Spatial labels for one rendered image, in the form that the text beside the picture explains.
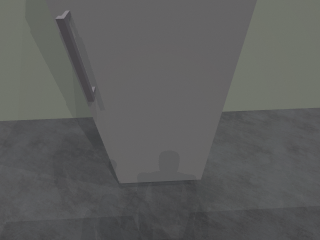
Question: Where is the handle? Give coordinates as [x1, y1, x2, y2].
[55, 10, 96, 102]

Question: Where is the fridge door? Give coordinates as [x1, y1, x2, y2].
[45, 0, 257, 184]

